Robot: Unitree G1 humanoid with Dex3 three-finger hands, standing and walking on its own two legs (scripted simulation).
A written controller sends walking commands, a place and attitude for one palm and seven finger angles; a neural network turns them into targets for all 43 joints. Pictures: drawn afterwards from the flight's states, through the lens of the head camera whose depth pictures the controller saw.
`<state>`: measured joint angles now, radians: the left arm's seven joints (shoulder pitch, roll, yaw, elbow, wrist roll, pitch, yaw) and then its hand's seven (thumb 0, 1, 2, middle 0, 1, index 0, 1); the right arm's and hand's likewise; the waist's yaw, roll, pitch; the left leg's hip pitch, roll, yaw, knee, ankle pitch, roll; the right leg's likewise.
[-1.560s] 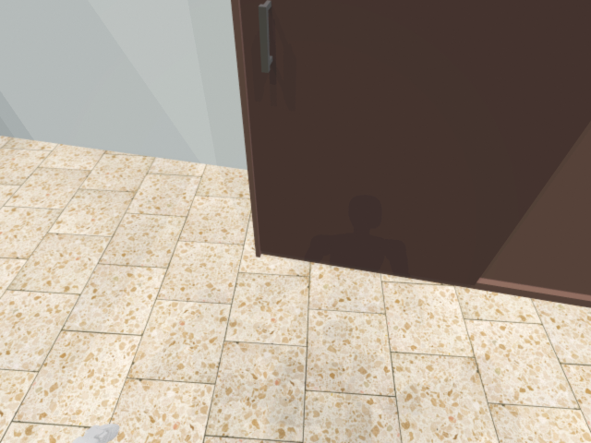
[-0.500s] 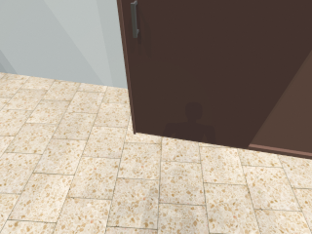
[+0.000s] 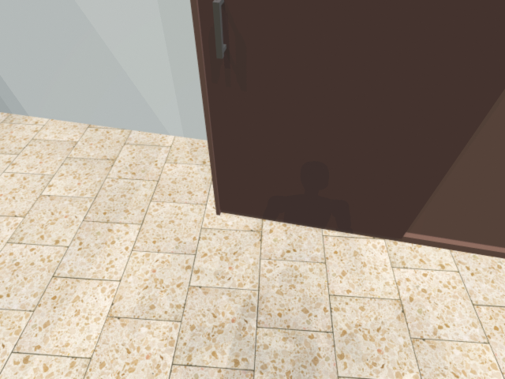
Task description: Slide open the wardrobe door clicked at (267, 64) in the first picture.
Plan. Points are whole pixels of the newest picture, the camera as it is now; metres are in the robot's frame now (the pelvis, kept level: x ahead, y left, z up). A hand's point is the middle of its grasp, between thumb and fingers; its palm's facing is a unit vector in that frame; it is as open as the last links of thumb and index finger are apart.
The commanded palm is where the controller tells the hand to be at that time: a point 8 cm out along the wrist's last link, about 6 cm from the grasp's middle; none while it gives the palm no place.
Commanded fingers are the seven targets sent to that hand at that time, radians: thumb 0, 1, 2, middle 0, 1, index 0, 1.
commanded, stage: turn to face it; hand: left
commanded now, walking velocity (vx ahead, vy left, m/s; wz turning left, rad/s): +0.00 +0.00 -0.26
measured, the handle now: (220, 28) +0.94 +0.15 +0.15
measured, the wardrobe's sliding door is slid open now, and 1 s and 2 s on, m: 0.00 0.00 0.00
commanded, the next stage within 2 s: take the last steps up to it in 0.20 s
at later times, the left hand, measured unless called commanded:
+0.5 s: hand out of the picture +0.06 +0.20 -0.18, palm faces -0.05 -0.98 -0.21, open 7.4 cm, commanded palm none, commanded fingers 0.00 0.90 0.90 -0.20 -0.30 -0.20 -0.30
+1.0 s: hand (173, 314) +0.28 +0.19 -0.18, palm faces -0.13 -0.98 -0.15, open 7.4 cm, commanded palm none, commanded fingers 0.00 0.90 0.90 -0.20 -0.30 -0.20 -0.30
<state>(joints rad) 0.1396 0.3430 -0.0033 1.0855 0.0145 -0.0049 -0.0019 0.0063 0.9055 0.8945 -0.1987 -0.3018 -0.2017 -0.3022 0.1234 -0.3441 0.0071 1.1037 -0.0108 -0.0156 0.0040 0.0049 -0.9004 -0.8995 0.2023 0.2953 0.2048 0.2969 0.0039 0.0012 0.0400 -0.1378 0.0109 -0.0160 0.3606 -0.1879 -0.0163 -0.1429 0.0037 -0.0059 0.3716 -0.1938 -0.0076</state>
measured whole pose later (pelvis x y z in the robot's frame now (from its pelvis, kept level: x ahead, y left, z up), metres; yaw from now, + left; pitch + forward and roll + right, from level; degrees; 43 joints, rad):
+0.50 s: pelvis +0.02 +0.01 -0.01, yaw -4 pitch -1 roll +0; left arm 0.26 0.21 0.01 1.04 0.02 0.02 -0.01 0.00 0.91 0.89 -0.20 -0.30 -0.20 -0.30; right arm 0.27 -0.23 0.00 1.10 -0.02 0.01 0.01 0.00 -0.90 -0.90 0.20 0.29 0.20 0.30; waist 0.00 0.01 -0.01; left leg -0.21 0.03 0.05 0.57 -0.40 0.00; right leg -0.20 0.03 0.05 0.50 -0.28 -0.01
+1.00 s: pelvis +0.16 +0.03 -0.02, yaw -6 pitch +0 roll +0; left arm 0.14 0.16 0.05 1.00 0.03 0.00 -0.02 0.01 0.91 0.90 -0.19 -0.30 -0.19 -0.30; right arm 0.55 -0.07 0.00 1.19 -0.02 -0.08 -0.03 0.00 -0.90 -0.90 0.20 0.30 0.20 0.30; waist -0.05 -0.02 0.08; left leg 0.12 -0.03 0.14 0.28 -0.40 0.04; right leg -0.54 -0.07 -0.13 0.73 -0.22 -0.03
